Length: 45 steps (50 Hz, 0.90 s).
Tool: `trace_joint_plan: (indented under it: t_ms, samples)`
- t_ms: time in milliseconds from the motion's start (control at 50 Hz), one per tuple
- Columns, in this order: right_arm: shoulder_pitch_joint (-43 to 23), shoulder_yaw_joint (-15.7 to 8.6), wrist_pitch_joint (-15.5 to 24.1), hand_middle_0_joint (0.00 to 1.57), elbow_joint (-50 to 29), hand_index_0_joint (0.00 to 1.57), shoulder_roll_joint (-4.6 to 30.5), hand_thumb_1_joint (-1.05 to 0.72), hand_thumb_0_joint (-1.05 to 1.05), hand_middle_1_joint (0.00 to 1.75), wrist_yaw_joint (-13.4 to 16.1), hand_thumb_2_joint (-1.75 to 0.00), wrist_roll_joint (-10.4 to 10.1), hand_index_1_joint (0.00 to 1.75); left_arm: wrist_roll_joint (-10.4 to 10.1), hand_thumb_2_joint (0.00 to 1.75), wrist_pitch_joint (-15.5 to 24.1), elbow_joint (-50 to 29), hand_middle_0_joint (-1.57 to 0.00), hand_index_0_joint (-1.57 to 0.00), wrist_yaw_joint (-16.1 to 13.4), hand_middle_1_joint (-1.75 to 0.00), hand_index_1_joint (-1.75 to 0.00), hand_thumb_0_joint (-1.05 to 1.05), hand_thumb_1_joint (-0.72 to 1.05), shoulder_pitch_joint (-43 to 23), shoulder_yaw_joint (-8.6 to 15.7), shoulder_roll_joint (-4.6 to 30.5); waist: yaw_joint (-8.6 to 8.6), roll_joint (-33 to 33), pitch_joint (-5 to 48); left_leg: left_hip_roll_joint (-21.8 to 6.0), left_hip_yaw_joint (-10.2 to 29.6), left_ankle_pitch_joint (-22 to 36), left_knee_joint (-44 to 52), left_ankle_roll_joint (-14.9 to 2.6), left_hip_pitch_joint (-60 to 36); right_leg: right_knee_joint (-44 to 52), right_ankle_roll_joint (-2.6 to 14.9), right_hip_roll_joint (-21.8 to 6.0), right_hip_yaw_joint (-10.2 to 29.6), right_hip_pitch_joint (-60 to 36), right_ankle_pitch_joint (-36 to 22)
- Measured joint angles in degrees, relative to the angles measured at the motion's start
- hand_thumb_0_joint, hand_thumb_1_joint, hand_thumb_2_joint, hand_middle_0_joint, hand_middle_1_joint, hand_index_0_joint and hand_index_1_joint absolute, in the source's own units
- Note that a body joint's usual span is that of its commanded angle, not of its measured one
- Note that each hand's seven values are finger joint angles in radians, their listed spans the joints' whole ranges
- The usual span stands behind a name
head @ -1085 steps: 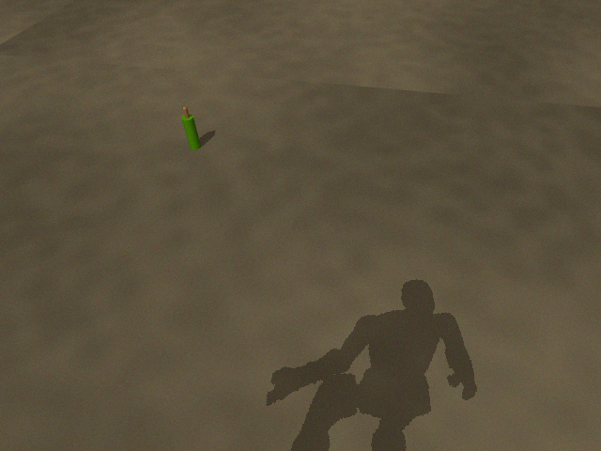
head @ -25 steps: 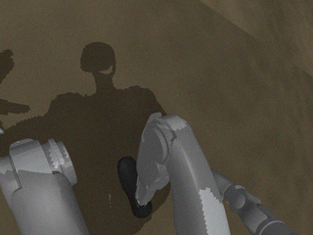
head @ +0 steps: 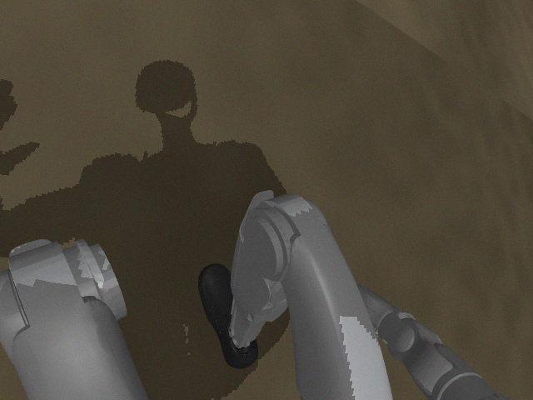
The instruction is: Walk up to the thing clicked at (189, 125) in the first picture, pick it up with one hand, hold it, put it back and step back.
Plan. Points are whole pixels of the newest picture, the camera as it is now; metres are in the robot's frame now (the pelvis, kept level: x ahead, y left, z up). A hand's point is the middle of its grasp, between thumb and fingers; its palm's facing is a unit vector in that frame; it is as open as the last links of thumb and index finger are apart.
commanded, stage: close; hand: left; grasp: from the side
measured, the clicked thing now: out of the picture +0.46 +0.31 -0.17
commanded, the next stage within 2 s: settle in 0.44 s
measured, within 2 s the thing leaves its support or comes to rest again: leaves its support in 0.92 s
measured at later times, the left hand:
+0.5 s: hand out of the picture +0.43 +0.30 -0.16, palm faces +0.32 -0.95 +0.00, open 8.7 cm
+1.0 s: hand out of the picture +0.41 +0.31 -0.12, palm faces +0.28 -0.96 -0.04, open 8.1 cm
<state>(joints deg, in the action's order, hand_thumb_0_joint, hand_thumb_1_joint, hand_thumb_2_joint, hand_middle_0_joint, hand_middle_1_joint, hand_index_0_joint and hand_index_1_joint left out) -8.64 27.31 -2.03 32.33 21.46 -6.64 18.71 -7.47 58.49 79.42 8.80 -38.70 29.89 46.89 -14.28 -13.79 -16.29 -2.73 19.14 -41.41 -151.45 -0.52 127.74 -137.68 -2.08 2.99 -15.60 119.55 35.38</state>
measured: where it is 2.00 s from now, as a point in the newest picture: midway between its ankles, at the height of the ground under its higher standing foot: (174, 367)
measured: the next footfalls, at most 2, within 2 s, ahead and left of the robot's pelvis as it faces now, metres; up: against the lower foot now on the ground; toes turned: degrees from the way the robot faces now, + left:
none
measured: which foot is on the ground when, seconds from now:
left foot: down 0.00-1.00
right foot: down 0.00-1.00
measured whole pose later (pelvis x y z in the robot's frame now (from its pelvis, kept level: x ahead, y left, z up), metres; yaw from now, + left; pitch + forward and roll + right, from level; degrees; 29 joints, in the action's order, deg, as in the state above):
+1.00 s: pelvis +0.00 +0.00 +0.01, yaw +2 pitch +18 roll -15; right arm -5.1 21.1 -3.0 32.9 20.3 -6.3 15.9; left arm -6.1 48.5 62.2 8.2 -32.7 26.6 40.6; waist -11.6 -10.5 -11.8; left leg -2.2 17.0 -41.1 -148.4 -0.3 127.9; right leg -136.3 -1.3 1.9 -14.3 119.9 36.6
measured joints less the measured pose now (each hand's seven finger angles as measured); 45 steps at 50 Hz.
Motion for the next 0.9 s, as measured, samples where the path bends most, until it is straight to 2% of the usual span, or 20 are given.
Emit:
trace_joint_plan:
  t_ms: [100,360,540,700,780,900]
  samples:
    - [0.4,0.13,-0.2,0.2,0.05,0.21,0.17,-0.88,0.0,0.3,-0.09,-0.89,-0.04,0.3,-0.39,0.45,-0.08,-1.14,-0.47,-0.49,-0.19,-0.45,-0.43,0.0,0.03,0.69,0.62,-0.38,0.18,-0.11,-0.29,0.07,0.11,0.04,0.11,0.22,-0.19,0.04,0.17,-0.06,-0.09,-0.1,-0.04]
    - [0.13,-0.3,-0.13,0.2,0.43,0.21,0.27,-0.88,0.0,0.3,0.01,-0.89,-0.25,0.3,-0.92,0.58,0.06,-0.16,-0.58,-0.63,-0.08,-0.58,-0.56,0.0,0.23,0.12,-0.9,0.08,0.27,0.17,0.31,-0.01,-0.09,0.25,0.04,-0.11,0.12,0.01,-0.02,0.02,0.06,0.13,-0.24]
    - [-0.14,-0.22,-0.05,0.2,0.28,0.21,0.02,-0.88,0.0,0.3,0.08,-0.89,-0.32,0.3,-0.8,0.63,0.2,-0.81,-0.6,-0.68,0.25,-0.66,-0.66,0.0,0.17,0.09,-1.49,0.42,0.41,0.03,0.43,0.06,0.02,-0.18,-0.04,-0.2,0.08,0.11,-0.18,0.04,-0.03,-0.11,0.23]
    - [0.47,-0.76,-0.12,0.2,0.23,0.21,-0.35,-0.89,0.0,0.3,0.07,-0.89,-0.49,0.3,-0.65,0.7,-1.78,-3.21,-0.67,-0.74,0.28,-0.8,-0.81,0.0,0.04,0.07,-2.16,-0.03,0.93,0.05,0.65,0.25,0.01,-0.44,0.28,-0.06,0.03,0.37,-0.09,-0.13,-0.06,-0.32,0.69]
    - [1.04,-1.63,-0.47,0.2,0.21,0.21,-0.52,-0.9,0.0,0.3,0.07,-0.89,-0.81,0.3,0.48,0.75,-3.8,-6.47,-0.7,-0.77,0.47,-0.87,-0.88,0.0,-0.03,1.54,-2.54,-1.22,1.42,0.44,0.93,0.31,-0.23,-0.5,0.71,0.08,-0.06,0.56,0.08,-0.29,0.08,-0.35,0.93]
    - [2.25,-3.79,-0.94,0.2,0.47,0.21,-0.93,-0.91,0.0,0.3,0.14,-0.89,-1.59,0.3,0.88,0.84,-6.58,-13.89,-0.77,-0.83,0.25,-0.96,-0.97,0.01,-0.05,4.63,-2.37,-4.63,2.2,1.57,2.31,0.43,-1.0,-0.37,1.73,0.32,-0.25,0.84,0.52,-0.7,0.56,-0.27,1.25]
